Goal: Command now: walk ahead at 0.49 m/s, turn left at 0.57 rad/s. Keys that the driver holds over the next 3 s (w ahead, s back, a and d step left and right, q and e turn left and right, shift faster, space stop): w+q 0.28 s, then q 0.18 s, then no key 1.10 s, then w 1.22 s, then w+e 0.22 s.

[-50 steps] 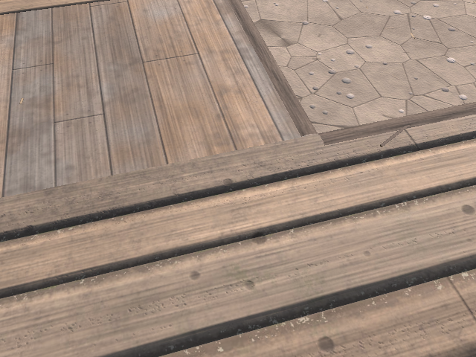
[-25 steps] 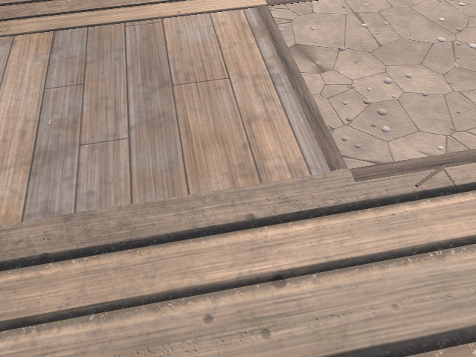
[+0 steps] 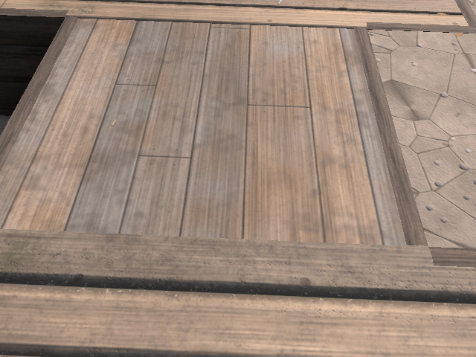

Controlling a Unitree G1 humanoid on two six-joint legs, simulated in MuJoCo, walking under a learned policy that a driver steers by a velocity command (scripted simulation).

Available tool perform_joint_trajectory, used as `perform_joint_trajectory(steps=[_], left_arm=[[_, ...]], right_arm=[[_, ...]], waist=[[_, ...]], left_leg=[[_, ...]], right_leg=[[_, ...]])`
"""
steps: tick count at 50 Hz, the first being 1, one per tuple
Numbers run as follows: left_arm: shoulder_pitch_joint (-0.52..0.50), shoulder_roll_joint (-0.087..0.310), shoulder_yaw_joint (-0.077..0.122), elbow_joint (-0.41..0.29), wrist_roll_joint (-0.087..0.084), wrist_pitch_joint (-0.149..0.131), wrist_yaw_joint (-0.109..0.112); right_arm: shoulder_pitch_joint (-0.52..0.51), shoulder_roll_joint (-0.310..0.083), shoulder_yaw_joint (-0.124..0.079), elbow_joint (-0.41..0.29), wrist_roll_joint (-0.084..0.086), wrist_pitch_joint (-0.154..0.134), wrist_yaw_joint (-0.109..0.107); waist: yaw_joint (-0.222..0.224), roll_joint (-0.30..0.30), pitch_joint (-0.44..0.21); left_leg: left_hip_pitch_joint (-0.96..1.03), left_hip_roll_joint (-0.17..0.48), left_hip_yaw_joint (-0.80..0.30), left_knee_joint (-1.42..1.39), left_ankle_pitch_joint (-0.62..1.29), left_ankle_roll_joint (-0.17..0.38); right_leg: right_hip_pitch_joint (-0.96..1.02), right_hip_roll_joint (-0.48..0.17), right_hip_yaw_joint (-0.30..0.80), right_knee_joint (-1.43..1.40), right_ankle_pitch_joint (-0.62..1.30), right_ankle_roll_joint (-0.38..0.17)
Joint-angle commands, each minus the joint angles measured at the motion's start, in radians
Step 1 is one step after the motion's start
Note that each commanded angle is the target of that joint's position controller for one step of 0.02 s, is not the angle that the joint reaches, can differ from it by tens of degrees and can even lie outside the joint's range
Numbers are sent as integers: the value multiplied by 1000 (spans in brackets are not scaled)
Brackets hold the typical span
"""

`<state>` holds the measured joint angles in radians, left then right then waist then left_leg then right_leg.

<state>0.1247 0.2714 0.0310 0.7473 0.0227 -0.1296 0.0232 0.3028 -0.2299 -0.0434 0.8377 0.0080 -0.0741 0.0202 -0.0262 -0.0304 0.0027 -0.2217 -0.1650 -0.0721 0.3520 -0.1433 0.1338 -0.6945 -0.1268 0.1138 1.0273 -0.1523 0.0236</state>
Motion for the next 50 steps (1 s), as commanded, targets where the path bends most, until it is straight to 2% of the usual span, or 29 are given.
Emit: perform_joint_trajectory(steps=[1, 3, 6, 8, 10, 11, 12, 13, 14, 15, 16, 17, 19, 20, 23, 26, 30, 32, 33, 34, 35, 36, 37, 38, 39, 41, 45, 48, 50], left_arm=[[-22, 40, 9, -68, 3, 8, 13], [-96, 35, 5, -94, -11, 6, 9], [-159, 66, 12, -128, -27, -7, -7], [-164, 93, 23, -140, -29, -21, -21], [-75, 115, 38, -122, -30, -34, -25], [32, 145, 53, -101, -22, -38, -19], [205, 208, 69, -85, -9, -37, -9], [291, 267, 88, -53, 1, -20, -12], [266, 170, 72, -72, -17, -13, -14], [220, 111, 56, -87, -19, -5, -10], [161, 101, 48, -98, -11, 3, -11], [123, 92, 44, -95, -7, 8, -14], [89, 72, 38, -84, -6, 8, -22], [85, 82, 41, -75, -10, 7, -24], [73, 136, 60, -52, -12, 22, -12], [71, 151, 61, -32, -25, 46, 2], [89, 180, 65, -6, -49, 58, -2], [75, 191, 67, 1, -63, 63, -4], [79, 180, 63, 8, -67, 64, -5], [132, 146, 52, 21, -52, 60, -7], [164, 85, 25, -8, -3, 51, -13], [225, 45, -1, -3, -1, 54, -24], [190, 124, 22, 15, -25, 74, -30], [139, 129, 26, 4, -41, 90, -29], [120, 122, 28, 11, -33, 107, -17], [141, 121, 34, 25, -21, 138, 3], [144, 66, 21, 39, -19, 146, 18], [124, 59, 19, 39, -18, 141, 13], [153, 46, 15, 55, 0, 135, 1]], right_arm=[[-17, -160, -40, -83, 11, -14, -23], [23, -167, -43, -81, 19, -7, -26], [62, -165, -44, -79, 24, 2, -28], [65, -164, -43, -85, 21, 10, -33], [35, -158, -41, -99, 16, 18, -37], [16, -128, -29, -112, 11, 17, -35], [6, -64, -6, -135, -3, 9, -29], [134, -38, 4, -166, 27, -4, -26], [143, -147, -14, -140, 40, -4, -27], [42, -195, -29, -151, 32, 6, -28], [-4, -183, -32, -161, 17, 15, -32], [-24, -173, -38, -174, 5, 20, -34], [5, -125, -38, -182, 14, 40, -30], [3, -103, -33, -193, 15, 48, -29], [-44, -79, -25, -225, 9, 62, -27], [-107, -66, -16, -242, 2, 56, -10], [-192, -92, -25, -279, -1, 49, 13], [-178, -108, -34, -283, -4, 44, 17], [-132, -120, -43, -267, -8, 40, 14], [-82, -176, -62, -255, -16, 37, 2], [-16, -268, -77, -271, -43, 40, -16], [-26, -223, -51, -281, -48, 42, -20], [-35, -139, -29, -269, -31, 44, -10], [-91, -123, -21, -263, -20, 42, -4], [-142, -134, -24, -261, -14, 43, -2], [-219, -167, -34, -261, -22, 51, -5], [-224, -122, -26, -232, -29, 51, -18], [-218, -111, -20, -206, -28, 58, -28], [-196, -78, -8, -179, -18, 61, -31]], waist=[[6, 76, 13], [-30, 101, -2], [-57, 115, -20], [-45, 129, -27], [12, 163, -49], [67, 155, -113], [137, 46, -249], [78, -309, -346], [90, -221, -278], [113, -104, -139], [91, -10, -68], [64, 4, -30], [20, -52, -17], [15, -76, -19], [15, -85, -45], [34, -71, -78], [53, -77, -80], [29, -76, -82], [6, -58, -99], [-3, 7, -137], [-1, 193, -249], [21, 303, -377], [-6, 173, -359], [11, 147, -253], [25, 106, -197], [67, 139, -135], [52, 168, -135], [45, 170, -121], [67, 144, -96]], left_leg=[[-166, 201, -191, -134, 105, 134], [-108, 203, -218, -106, 53, 110], [6, 243, -310, -40, 0, 103], [69, 268, -378, 21, 0, 95], [75, 257, -408, 97, 53, 73], [26, 214, -371, 214, 94, 41], [-112, 147, -262, 506, -19, -5], [-467, 25, -124, 774, -431, -63], [-599, 123, -140, 927, -415, -77], [-625, 145, -125, 979, -324, -97], [-578, 169, -98, 976, -262, -116], [-545, 186, -89, 942, -238, -130], [-468, 208, -36, 877, -226, -146], [-462, 207, -11, 839, -207, -158], [-461, 222, 14, 691, -103, -179], [-352, 213, 43, 499, 47, -165], [-263, 188, 59, 319, 48, -127], [-202, 170, 73, 202, 37, -92], [-107, 144, 92, 102, 113, -69], [37, 172, 53, 61, 337, -37], [305, 423, -214, 155, 850, 67], [390, 602, -425, 134, 928, 256], [293, 538, -364, 92, 718, 232], [225, 477, -284, 70, 578, 180], [146, 436, -242, 43, 451, 137], [-62, 378, -157, -14, 331, 107], [-114, 351, -119, -38, 136, 106], [-120, 348, -143, -33, -69, 86], [-176, 302, -120, -15, -240, 14]], right_leg=[[128, 58, -68, -238, 179, 27], [146, 92, -64, -382, 221, 31], [151, 114, -37, -485, 193, 24], [187, 130, -25, -543, 122, 3], [324, 139, -41, -604, 70, -37], [504, 96, -22, -616, 72, -78], [774, -88, 142, -607, 40, -155], [1062, -296, 594, -681, -159, -316], [1029, -320, 671, -709, -344, -302], [904, -279, 500, -709, -197, -260], [773, -232, 344, -709, 63, -234], [683, -191, 241, -709, 282, -222], [577, -121, 65, -730, 502, -201], [560, -109, 16, -743, 570, -211], [569, -125, -69, -760, 650, -233], [554, -107, -144, -754, 604, -225], [588, -128, -144, -696, 510, -204], [606, -132, -130, -619, 474, -182], [594, -101, -142, -543, 446, -157], [536, -38, -182, -412, 374, -109], [307, 45, -236, -143, -43, -39], [168, 98, -115, 48, -569, 3], [178, 57, -43, 95, -538, 17], [136, 44, -54, 85, -504, 21], [132, 34, -59, 46, -454, 30], [260, 49, -85, -10, -347, 54], [357, 63, -98, -179, -269, 49], [424, 77, -109, -345, -181, 23], [537, 93, -130, -528, -49, -13]])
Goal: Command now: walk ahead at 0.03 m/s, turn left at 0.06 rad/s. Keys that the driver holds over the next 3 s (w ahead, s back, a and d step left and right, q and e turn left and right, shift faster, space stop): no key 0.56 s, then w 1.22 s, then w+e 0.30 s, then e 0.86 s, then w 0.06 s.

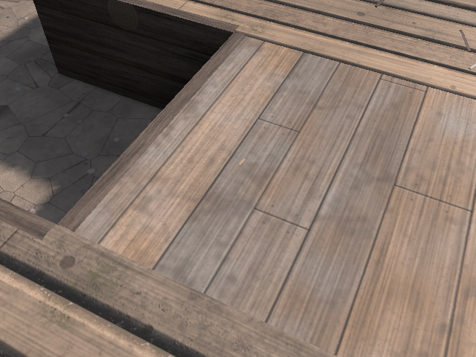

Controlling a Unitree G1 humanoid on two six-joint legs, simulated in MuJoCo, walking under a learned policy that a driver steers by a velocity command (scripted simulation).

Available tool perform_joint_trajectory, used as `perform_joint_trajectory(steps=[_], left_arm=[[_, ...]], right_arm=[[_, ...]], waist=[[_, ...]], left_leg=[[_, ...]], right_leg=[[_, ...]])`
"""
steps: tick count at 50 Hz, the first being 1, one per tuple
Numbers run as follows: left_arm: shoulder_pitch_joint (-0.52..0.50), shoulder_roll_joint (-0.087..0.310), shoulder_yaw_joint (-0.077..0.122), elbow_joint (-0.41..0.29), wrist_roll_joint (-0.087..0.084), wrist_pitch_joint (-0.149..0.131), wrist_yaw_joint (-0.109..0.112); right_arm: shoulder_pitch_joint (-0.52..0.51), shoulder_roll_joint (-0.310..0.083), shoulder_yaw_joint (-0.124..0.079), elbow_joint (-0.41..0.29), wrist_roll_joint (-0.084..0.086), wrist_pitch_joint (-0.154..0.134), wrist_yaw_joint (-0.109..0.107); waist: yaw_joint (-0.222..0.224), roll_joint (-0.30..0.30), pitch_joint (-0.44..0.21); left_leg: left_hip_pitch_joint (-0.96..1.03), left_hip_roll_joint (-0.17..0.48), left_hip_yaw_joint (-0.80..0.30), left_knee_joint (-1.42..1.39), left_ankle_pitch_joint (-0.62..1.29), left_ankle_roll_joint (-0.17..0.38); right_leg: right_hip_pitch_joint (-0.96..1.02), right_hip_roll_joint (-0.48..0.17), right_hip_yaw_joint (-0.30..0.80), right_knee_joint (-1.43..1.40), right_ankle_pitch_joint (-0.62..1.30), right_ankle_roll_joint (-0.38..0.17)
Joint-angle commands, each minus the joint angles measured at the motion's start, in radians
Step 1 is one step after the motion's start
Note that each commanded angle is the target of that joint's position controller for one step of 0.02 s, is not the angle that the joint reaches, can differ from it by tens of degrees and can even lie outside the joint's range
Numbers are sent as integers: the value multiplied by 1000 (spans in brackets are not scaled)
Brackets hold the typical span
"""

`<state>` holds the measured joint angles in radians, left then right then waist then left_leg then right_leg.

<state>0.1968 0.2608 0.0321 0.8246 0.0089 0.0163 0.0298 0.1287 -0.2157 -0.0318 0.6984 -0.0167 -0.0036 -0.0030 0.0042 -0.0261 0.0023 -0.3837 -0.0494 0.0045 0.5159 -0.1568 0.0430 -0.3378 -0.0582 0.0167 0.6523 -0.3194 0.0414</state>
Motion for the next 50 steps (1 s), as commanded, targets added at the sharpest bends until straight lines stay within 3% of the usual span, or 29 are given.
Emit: perform_joint_trajectory(steps=[1, 2, 3, 4, 6, 8, 16, 28, 29, 30, 32, 33, 34, 35, 37, 39, 40, 41, 42, 43, 44, 45, 46, 48, 50], left_arm=[[83, 88, 16, -29, 30, -13, -8], [47, 159, 32, -37, 21, -12, -4], [27, 119, 26, -28, 16, -18, -8], [1, 79, 13, -34, 23, -27, -10], [-11, 65, 6, -30, 20, -45, -9], [29, 67, 7, -13, 8, -56, -4], [84, 53, 4, 30, 1, -54, 0], [105, 33, 5, 105, -4, -48, -2], [129, 29, 5, 123, -5, -46, -1], [140, 51, 14, 131, -13, -42, 1], [165, 101, 30, 127, -26, -44, 7], [184, 136, 41, 129, -33, -53, 9], [179, 161, 51, 132, -37, -65, 11], [170, 152, 50, 129, -31, -78, 11], [142, 129, 48, 124, -34, -90, 1], [88, 130, 50, 116, -48, -84, -9], [78, 126, 49, 111, -45, -83, -11], [39, 82, 35, 94, -38, -87, -14], [50, 14, 19, 52, -34, -103, -11], [18, 51, 29, 39, -50, -117, -11], [19, 68, 33, 35, -69, -128, -19], [24, 72, 34, 47, -67, -133, -24], [16, 77, 41, 50, -52, -135, -24], [16, 71, 49, 56, -36, -126, -33], [-16, 46, 45, 47, -30, -113, -39]], right_arm=[[10, -75, -14, -22, 3, -13, -7], [57, -82, -20, -19, -1, -18, -3], [22, -87, -24, -15, -1, -19, -7], [-5, -100, -30, -13, 3, -18, -11], [9, -98, -35, 7, 3, -11, -19], [25, -93, -37, 28, 1, -11, -19], [64, -78, -41, 113, 10, -12, -24], [75, -84, -45, 237, 18, 5, -45], [92, -75, -43, 257, 18, 7, -45], [98, -82, -47, 269, 25, 8, -45], [53, -83, -49, 258, 33, -7, -40], [10, -67, -45, 240, 41, -26, -32], [-27, -56, -40, 225, 44, -46, -23], [-42, -60, -41, 220, 47, -62, -14], [-25, -62, -42, 229, 55, -83, 1], [106, -62, -52, 297, 51, -90, 8], [210, -81, -67, 343, 45, -86, 7], [343, -133, -86, 372, 43, -85, 3], [459, -255, -110, 385, 46, -87, 6], [417, -177, -78, 378, 26, -103, 13], [320, -129, -58, 350, 24, -114, 14], [250, -108, -47, 325, 23, -118, 18], [214, -104, -39, 313, 25, -118, 22], [233, -72, -23, 322, 21, -108, 20], [282, -89, -21, 337, 19, -101, 9]], waist=[[22, 91, -66], [-37, -37, -20], [-23, -109, -1], [-23, -116, 27], [-25, -111, 37], [-12, -53, 29], [4, 31, -9], [-1, 27, 10], [0, 17, -9], [2, -9, 13], [27, -86, 104], [39, -138, 150], [44, -158, 197], [40, -145, 212], [16, -120, 184], [-52, -92, 117], [-91, -70, 67], [-148, 66, 23], [-159, 349, -40], [-133, 253, -22], [-86, 174, 51], [-59, 124, 68], [-42, 91, 84], [-28, 104, 71], [-34, 97, 73]], left_leg=[[-51, 147, -176, -140, -296, 48], [-47, 74, -103, -105, -287, 1], [83, 43, -46, -58, -180, -28], [148, 46, -48, -27, -113, -30], [175, 60, -63, -21, -71, -11], [160, 69, -77, -34, -50, 1], [191, 78, -79, -22, 97, -7], [230, 83, -75, -29, 151, -11], [237, 66, -55, -25, 44, -10], [204, 32, -19, 9, -146, -7], [23, 0, 26, 109, -368, -1], [-69, 3, 54, 193, -309, 2], [-124, 48, 22, 255, -255, 15], [-176, 80, -3, 284, -273, 28], [-147, 101, 0, 184, -306, 52], [181, 33, 79, -10, -116, 43], [343, 6, 80, -15, -65, 32], [482, 129, -116, -114, -143, 75], [625, 372, -573, -294, -256, 228], [576, 438, -729, -350, -340, 279], [529, 421, -627, -345, -366, 249], [489, 373, -509, -354, -322, 207], [454, 341, -418, -368, -220, 176], [412, 278, -269, -382, -26, 135], [406, 261, -198, -389, 119, 144]], right_leg=[[200, -38, 42, -195, 158, -61], [118, -89, 84, -213, 60, -100], [-49, -80, 104, -285, -173, -119], [-114, -64, 103, -326, -243, -99], [-116, -40, 71, -318, -186, -62], [-65, -25, 49, -279, -118, -53], [13, -2, 22, -232, 40, -68], [44, 18, 0, -248, 124, -65], [54, 23, -3, -265, 18, -71], [44, 20, 15, -283, -144, -95], [51, -82, 172, -383, -456, -176], [85, -185, 310, -462, -528, -230], [82, -269, 415, -506, -505, -276], [115, -296, 437, -509, -417, -291], [174, -265, 350, -469, -258, -258], [46, -159, 186, -387, -130, -199], [-23, -109, 126, -299, -27, -174], [-129, -28, 17, -27, 91, -119], [-344, 101, -77, 318, -88, -54], [-442, 80, 56, 526, -229, -71], [-509, 21, 91, 593, -150, -105], [-507, -22, 77, 584, -47, -125], [-494, -51, 66, 530, 35, -128], [-418, -75, 37, 446, 123, -112], [-427, -71, 3, 388, 171, -81]])
Over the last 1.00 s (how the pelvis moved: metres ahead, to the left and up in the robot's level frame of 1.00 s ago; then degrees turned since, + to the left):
0.32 0.01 -0.01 22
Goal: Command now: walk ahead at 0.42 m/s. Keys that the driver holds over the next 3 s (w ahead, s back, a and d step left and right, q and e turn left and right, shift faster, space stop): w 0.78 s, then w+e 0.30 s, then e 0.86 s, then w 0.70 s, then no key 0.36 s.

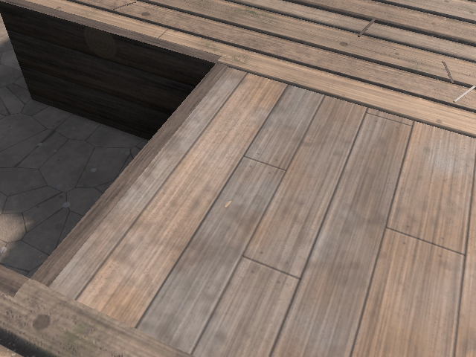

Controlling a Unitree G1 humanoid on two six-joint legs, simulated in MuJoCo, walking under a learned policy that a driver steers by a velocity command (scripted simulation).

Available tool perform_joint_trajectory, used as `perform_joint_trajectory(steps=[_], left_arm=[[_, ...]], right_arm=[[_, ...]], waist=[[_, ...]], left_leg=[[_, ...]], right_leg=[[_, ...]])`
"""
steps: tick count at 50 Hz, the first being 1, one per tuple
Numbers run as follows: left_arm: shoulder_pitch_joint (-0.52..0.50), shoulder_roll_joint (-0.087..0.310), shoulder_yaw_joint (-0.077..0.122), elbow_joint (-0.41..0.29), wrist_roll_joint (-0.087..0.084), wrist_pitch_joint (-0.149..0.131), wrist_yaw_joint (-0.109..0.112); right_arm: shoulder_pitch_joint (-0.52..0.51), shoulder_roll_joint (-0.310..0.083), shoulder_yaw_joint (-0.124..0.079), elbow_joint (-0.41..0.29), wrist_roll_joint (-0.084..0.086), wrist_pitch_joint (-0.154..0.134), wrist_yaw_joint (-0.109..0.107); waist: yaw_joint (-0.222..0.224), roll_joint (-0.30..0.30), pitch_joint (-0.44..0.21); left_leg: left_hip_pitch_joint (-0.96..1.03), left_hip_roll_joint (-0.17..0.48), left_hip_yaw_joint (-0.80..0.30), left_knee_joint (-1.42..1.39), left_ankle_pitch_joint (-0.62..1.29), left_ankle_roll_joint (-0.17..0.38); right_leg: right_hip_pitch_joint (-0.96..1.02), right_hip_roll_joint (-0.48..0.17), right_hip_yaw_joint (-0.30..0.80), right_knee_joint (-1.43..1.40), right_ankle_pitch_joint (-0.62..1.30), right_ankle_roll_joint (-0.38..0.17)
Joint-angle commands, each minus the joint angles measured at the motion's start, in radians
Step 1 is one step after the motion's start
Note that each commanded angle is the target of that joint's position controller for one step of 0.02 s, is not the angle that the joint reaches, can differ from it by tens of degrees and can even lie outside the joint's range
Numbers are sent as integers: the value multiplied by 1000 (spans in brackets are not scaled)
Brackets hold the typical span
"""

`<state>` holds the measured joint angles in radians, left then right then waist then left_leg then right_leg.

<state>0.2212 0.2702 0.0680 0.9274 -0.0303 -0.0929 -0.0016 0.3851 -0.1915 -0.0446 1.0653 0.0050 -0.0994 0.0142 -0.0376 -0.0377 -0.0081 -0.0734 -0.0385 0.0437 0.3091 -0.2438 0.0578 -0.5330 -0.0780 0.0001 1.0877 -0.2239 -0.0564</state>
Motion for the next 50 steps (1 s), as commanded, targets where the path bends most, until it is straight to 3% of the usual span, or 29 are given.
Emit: perform_joint_trajectory(steps=[1, 6, 11, 13, 14, 15, 16, 17, 18, 19, 20, 21, 22, 23, 24, 26, 30, 33, 38, 41, 42, 43, 44, 45, 46, 47, 48, 49, 50], left_arm=[[-81, 29, 7, -72, 10, 0, -7], [-281, 6, -14, -140, 6, 2, -18], [-369, 27, -17, -184, -1, -8, -45], [-311, 62, -3, -178, 1, -12, -51], [-223, 92, 13, -156, 2, -11, -47], [-46, 133, 38, -102, -1, -8, -41], [147, 194, 56, -59, 9, -3, -30], [230, 264, 67, -27, 24, -3, -36], [208, 165, 40, -25, 20, -4, -37], [100, 127, 26, -38, 17, -10, -35], [3, 96, 14, -61, 21, -16, -35], [-49, 71, 7, -64, 32, -23, -40], [-68, 48, -1, -58, 42, -29, -44], [-67, 34, -5, -49, 41, -30, -47], [-49, 40, -5, -36, 37, -31, -45], [-12, 73, 0, -17, 35, -32, -33], [65, 106, 6, 5, 32, -21, -6], [119, 118, 6, 21, 22, -16, 2], [209, 125, 12, 63, 14, 6, 5], [203, 138, 19, 68, 7, 23, 9], [178, 148, 21, 59, 7, 27, 9], [158, 131, 13, 49, 10, 31, 8], [146, 98, -4, 17, 22, 29, 8], [290, -47, -42, 19, 18, 11, 0], [248, 48, -20, 32, -8, -6, 1], [154, 117, 3, -1, -31, -14, 4], [100, 116, 7, -14, -30, -13, 13], [75, 103, 16, -16, -17, -7, 20], [99, 81, 22, -13, -11, 8, 20]], right_arm=[[37, -129, -9, -29, -5, -3, -14], [70, -165, -10, -30, -4, 3, -32], [107, -171, -18, -7, 12, 13, -34], [81, -196, -28, -14, 8, 21, -34], [66, -209, -33, -19, 3, 28, -34], [50, -199, -29, -26, -3, 37, -33], [49, -170, -15, -50, -15, 39, -31], [197, -3, 30, -53, -6, 17, -15], [127, -93, 11, -43, 21, -15, -8], [12, -162, -9, -89, 47, -33, -7], [-55, -175, -10, -108, 45, -39, -16], [-80, -167, -18, -110, 29, -34, -26], [-53, -148, -22, -107, 19, -20, -29], [-32, -124, -22, -103, 17, -5, -30], [-24, -106, -21, -104, 17, 6, -32], [-82, -111, -24, -128, 12, 19, -35], [-246, -120, -26, -185, -3, 16, -29], [-357, -104, -17, -213, 3, 8, -18], [-490, -106, -6, -265, 13, 0, 12], [-467, -138, -16, -278, 19, -13, 22], [-393, -166, -30, -261, 18, -19, 21], [-232, -214, -57, -211, 17, -23, 15], [-35, -297, -82, -174, -3, -24, 3], [54, -362, -97, -143, -2, -12, 4], [53, -258, -69, -149, 2, -10, 3], [-37, -209, -53, -161, 1, -14, 0], [-124, -179, -42, -177, -4, -17, 0], [-180, -143, -34, -179, -10, -20, 3], [-207, -121, -30, -174, -16, -24, 5]], waist=[[3, 101, 94], [-38, 113, 138], [-26, 112, 161], [24, 134, 100], [75, 157, 31], [162, 154, -71], [225, 76, -208], [137, -225, -396], [169, -166, -373], [144, -131, -189], [110, -21, -111], [74, 22, -54], [35, -2, -47], [18, -16, -38], [9, -22, -23], [7, -16, 22], [45, -1, 59], [81, -6, 71], [120, -6, 101], [78, -30, 82], [31, -45, 38], [-47, -34, -61], [-118, 35, -222], [-62, 303, -378], [-93, 250, -385], [-78, 209, -222], [-46, 143, -137], [-20, 115, -68], [18, 140, -45]], left_leg=[[87, 249, -218, -190, 247, 135], [12, 226, -128, -234, 256, 126], [142, 288, -103, -183, 336, 112], [189, 299, -88, -83, 590, 92], [195, 290, -74, 28, 784, 80], [138, 245, -40, 234, 882, 54], [-105, 196, -19, 547, 626, 25], [-480, -14, -51, 936, -142, -39], [-590, -2, -197, 1075, -293, -15], [-670, 55, -168, 1105, -226, 4], [-627, 113, -145, 1058, -124, 12], [-576, 149, -131, 996, -64, 10], [-503, 181, -141, 948, -28, 13], [-471, 188, -138, 914, -20, 12], [-464, 194, -130, 880, -19, 7], [-519, 207, -117, 797, 27, -12], [-628, 202, -102, 547, 247, -44], [-582, 162, -62, 369, 366, -48], [-610, 133, -56, 238, 319, -31], [-525, 105, -52, 183, 192, 2], [-405, 74, -29, 163, 169, 16], [-178, 54, -15, 151, 187, 44], [153, 211, -178, 194, 196, 106], [527, 460, -614, 116, 25, 249], [488, 457, -729, 24, -92, 232], [351, 424, -568, -2, -76, 176], [202, 390, -443, -34, -4, 147], [80, 353, -346, -76, 57, 128], [3, 325, -268, -105, 103, 110]], right_leg=[[-246, -49, 11, -100, 101, 31], [-157, -4, -35, -418, 276, 51], [-136, 12, -20, -543, 257, 0], [-21, 49, -43, -556, 192, -32], [107, 86, -69, -545, 162, -53], [331, 116, -88, -550, 159, -81], [665, -46, 103, -520, 123, -140], [998, -306, 639, -671, -162, -316], [958, -299, 787, -815, -246, -289], [807, -270, 622, -827, -183, -234], [634, -237, 481, -849, -53, -206], [491, -200, 374, -872, 64, -191], [409, -165, 302, -897, 108, -176], [367, -146, 264, -922, 115, -177], [335, -139, 233, -945, 125, -185], [301, -138, 193, -983, 139, -197], [355, -124, 137, -1004, 178, -176], [376, -98, 77, -1002, 194, -147], [540, -156, 75, -936, 226, -143], [603, -193, 112, -847, 358, -123], [595, -177, 105, -766, 503, -111], [540, -122, 72, -590, 603, -86], [337, -58, 29, -298, 426, -48], [-72, 119, -15, 61, -200, 28], [-163, 95, 136, 205, -338, 16], [-229, 46, 135, 239, -261, 0], [-202, -5, 111, 212, -168, -2], [-166, -33, 108, 160, -104, -1], [-102, -58, 117, 128, -59, -3]])
Over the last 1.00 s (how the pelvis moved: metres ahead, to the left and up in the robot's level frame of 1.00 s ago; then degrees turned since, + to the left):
0.14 0.02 0.02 0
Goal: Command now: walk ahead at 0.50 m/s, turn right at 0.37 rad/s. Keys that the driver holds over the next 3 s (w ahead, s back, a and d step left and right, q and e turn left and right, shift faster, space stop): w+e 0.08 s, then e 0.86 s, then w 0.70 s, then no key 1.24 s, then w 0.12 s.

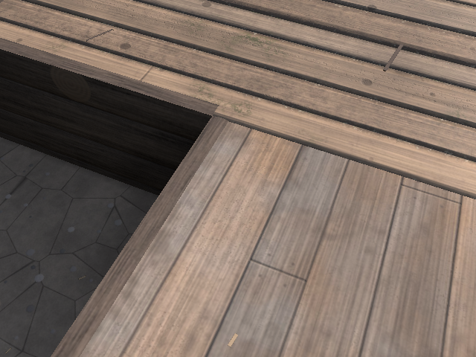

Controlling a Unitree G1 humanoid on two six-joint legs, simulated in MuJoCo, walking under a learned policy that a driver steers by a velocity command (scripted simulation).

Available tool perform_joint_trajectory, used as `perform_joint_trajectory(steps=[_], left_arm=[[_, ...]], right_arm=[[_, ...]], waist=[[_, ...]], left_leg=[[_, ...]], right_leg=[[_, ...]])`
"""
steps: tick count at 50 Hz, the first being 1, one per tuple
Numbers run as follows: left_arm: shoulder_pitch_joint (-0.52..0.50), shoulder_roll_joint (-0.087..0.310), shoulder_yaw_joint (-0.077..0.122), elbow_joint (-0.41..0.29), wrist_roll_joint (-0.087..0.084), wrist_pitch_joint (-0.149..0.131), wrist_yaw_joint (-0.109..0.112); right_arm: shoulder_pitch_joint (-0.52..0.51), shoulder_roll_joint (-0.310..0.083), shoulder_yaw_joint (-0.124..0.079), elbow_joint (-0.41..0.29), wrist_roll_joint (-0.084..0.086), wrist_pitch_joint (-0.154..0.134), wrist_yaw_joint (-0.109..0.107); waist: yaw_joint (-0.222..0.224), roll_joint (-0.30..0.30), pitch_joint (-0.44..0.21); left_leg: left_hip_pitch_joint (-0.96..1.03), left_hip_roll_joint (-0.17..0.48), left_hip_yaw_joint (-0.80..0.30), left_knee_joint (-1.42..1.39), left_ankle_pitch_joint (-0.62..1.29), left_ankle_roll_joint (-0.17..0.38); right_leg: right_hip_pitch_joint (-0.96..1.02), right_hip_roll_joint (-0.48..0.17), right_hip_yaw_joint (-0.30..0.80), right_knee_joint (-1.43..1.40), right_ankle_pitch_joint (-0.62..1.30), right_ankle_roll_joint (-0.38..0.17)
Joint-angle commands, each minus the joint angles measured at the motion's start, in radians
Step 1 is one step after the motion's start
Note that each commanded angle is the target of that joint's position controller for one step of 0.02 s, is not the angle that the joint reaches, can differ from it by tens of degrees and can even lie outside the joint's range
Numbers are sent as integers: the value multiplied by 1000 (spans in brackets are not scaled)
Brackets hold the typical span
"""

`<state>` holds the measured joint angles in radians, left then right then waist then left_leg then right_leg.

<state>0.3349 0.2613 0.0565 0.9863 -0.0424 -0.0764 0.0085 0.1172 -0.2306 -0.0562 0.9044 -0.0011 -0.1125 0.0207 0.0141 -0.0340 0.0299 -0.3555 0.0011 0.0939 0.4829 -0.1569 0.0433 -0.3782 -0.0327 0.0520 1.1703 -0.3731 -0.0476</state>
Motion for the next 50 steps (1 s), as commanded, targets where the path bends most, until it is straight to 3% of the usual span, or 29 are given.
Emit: perform_joint_trajectory(steps=[1, 4, 8, 11, 14, 17, 18, 19, 20, 21, 22, 23, 24, 25, 27, 28, 31, 36, 41, 43, 44, 45, 46, 47, 48, 49, 50], left_arm=[[6, 63, 35, -66, -1, 7, 7], [-23, 36, 40, -89, 1, 36, 6], [-115, 29, 39, -145, 23, 37, -6], [-232, 3, 22, -197, 35, 41, -30], [-259, 36, 29, -241, 33, 54, -51], [-157, 107, 59, -248, 33, 56, -62], [-49, 148, 81, -223, 31, 50, -55], [1, 231, 106, -225, 35, 48, -32], [-31, 305, 108, -248, 48, 52, -19], [-23, 276, 91, -282, 61, 47, -34], [-78, 235, 86, -305, 60, 42, -39], [-152, 189, 75, -312, 34, 42, -33], [-201, 157, 65, -322, 23, 47, -22], [-223, 141, 59, -329, 28, 53, -14], [-210, 159, 63, -338, 50, 57, -3], [-195, 172, 68, -339, 50, 56, 2], [-174, 193, 75, -351, 39, 67, 19], [-187, 188, 72, -373, 38, 88, 31], [-176, 186, 70, -390, 38, 105, 30], [-196, 184, 67, -403, 28, 115, 33], [-191, 171, 62, -408, 22, 120, 35], [-147, 119, 49, -411, 24, 122, 33], [-158, 133, 56, -452, 13, 111, 29], [-144, 225, 81, -434, 38, 98, 21], [-128, 241, 89, -408, 36, 100, 14], [-115, 203, 82, -386, 35, 110, 14], [-116, 168, 69, -385, 41, 116, 12]], right_arm=[[53, -68, -17, -6, -13, -12, -1], [70, -100, -29, 13, -15, -16, -14], [46, -142, -38, 6, -22, 3, -46], [68, -171, -45, 2, -7, 21, -67], [87, -204, -57, 4, 18, 46, -74], [47, -224, -70, -21, 35, 67, -81], [38, -207, -64, -30, 36, 75, -79], [85, -173, -52, -40, 5, 75, -70], [154, -71, -23, -67, -57, 69, -55], [182, -104, -19, -72, -19, 55, -37], [96, -153, -29, -96, 22, 51, -29], [37, -161, -33, -101, 21, 56, -37], [16, -171, -38, -92, 7, 68, -54], [15, -182, -44, -96, -3, 82, -64], [30, -160, -43, -103, -13, 94, -69], [34, -144, -39, -104, -13, 94, -72], [5, -136, -33, -119, -10, 101, -81], [-46, -145, -33, -145, -3, 99, -77], [-30, -157, -34, -155, 8, 71, -57], [33, -162, -39, -141, 11, 62, -44], [74, -186, -48, -130, 6, 61, -40], [88, -252, -62, -135, -13, 67, -43], [69, -312, -73, -137, -46, 81, -45], [20, -251, -62, -175, -49, 79, -48], [-2, -203, -50, -192, -36, 80, -54], [-10, -182, -44, -193, -17, 82, -57], [7, -170, -38, -187, 2, 83, -60]], waist=[[-17, 141, -68], [1, 105, -16], [11, 94, 26], [-31, 83, 20], [-31, 102, -6], [38, 123, -74], [93, 82, -129], [96, -65, -191], [-16, -257, -272], [17, -160, -472], [33, -73, -388], [14, 10, -257], [-6, 43, -180], [-28, 19, -150], [-41, -21, -154], [-38, -32, -164], [-22, -49, -189], [2, -100, -146], [11, -131, -149], [-29, -128, -150], [-46, -103, -152], [-17, 67, -172], [14, 360, -113], [7, 276, -109], [11, 186, -124], [14, 149, -109], [-4, 164, -85]], left_leg=[[241, 267, -264, -305, 40, 120], [199, 263, -145, -344, 158, 132], [188, 234, 25, -309, 501, 116], [208, 231, 92, -271, 561, 111], [331, 271, 97, -192, 609, 102], [380, 268, 106, 24, 768, 64], [351, 217, 127, 204, 698, 24], [162, 145, 131, 471, 351, -46], [-167, -43, 56, 796, -547, -110], [-238, -57, -178, 944, -602, -110], [-321, -35, -195, 954, -495, -93], [-347, 11, -188, 874, -393, -85], [-317, 44, -189, 794, -330, -87], [-256, 54, -190, 727, -297, -86], [-185, 31, -173, 643, -249, -91], [-181, 22, -172, 595, -238, -97], [-198, 8, -193, 491, -194, -117], [-177, -8, -214, 347, -142, -125], [-80, -35, -211, 173, -178, -101], [36, -37, -189, -7, -95, -75], [139, 9, -199, -112, -3, -55], [263, 209, -357, -156, 55, 17], [253, 376, -593, -200, 258, 185], [221, 424, -602, -186, 313, 237], [219, 359, -500, -175, 222, 197], [229, 285, -425, -180, 45, 144], [247, 257, -407, -204, -103, 129]], right_leg=[[-219, -110, 63, 29, 110, -13], [-262, -117, 61, -22, 178, -5], [-265, -86, 6, -258, 334, 29], [-198, -60, -77, -428, 425, 26], [-191, -39, -98, -507, 353, 1], [-55, 31, -142, -576, 248, -53], [91, 75, -151, -681, 346, -84], [307, -30, 24, -704, 743, -137], [555, -251, 391, -618, 1230, -296], [632, -350, 601, -711, 1031, -426], [549, -312, 555, -787, 736, -398], [416, -251, 449, -818, 543, -318], [286, -203, 381, -840, 455, -264], [186, -169, 338, -852, 423, -238], [114, -128, 301, -860, 469, -222], [117, -119, 293, -855, 498, -219], [142, -114, 324, -851, 398, -205], [110, -78, 389, -868, 110, -165], [162, -79, 470, -817, 225, -158], [148, -51, 477, -773, 284, -129], [97, -11, 449, -731, 243, -93], [-29, 79, 331, -552, -10, -39], [-235, 229, 115, -354, -245, 17], [-263, 148, 131, -132, -232, 58], [-248, 130, 121, -66, -150, 68], [-263, 114, 102, -39, -79, 81], [-308, 105, 96, -5, -21, 92]])
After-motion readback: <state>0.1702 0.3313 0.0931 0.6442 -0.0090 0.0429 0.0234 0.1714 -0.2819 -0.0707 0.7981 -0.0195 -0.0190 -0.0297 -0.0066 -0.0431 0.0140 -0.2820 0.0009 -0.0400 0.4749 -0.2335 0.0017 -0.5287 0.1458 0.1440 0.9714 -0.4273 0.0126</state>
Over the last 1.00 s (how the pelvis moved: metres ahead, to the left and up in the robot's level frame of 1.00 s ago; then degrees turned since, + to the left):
0.56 0.00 -0.01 -4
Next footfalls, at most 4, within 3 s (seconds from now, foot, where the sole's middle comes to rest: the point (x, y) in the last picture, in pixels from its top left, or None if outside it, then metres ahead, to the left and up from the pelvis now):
0.38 right None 0.32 -0.14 -0.77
0.90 left None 0.39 0.06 -0.77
1.30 right None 0.27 -0.18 -0.77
1.74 left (312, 283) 0.69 -0.21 -0.77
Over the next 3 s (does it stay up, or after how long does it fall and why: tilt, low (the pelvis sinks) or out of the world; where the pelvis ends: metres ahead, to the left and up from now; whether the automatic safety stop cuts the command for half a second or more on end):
stays up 0.61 -0.28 0.00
